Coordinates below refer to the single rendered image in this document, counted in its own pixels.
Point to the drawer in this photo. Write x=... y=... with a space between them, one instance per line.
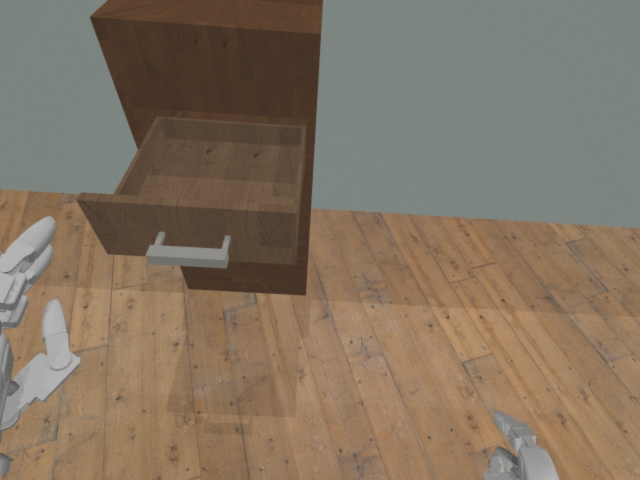
x=198 y=180

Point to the right robot hand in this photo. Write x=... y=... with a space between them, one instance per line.
x=533 y=462

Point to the cabinet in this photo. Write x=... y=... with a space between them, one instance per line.
x=253 y=61

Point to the left robot hand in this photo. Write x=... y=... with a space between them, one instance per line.
x=22 y=264

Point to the handle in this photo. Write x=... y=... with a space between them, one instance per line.
x=188 y=256

